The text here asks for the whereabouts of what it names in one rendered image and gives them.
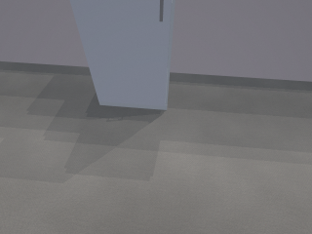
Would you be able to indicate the fridge door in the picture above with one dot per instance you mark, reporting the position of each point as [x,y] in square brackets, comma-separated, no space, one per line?
[126,47]

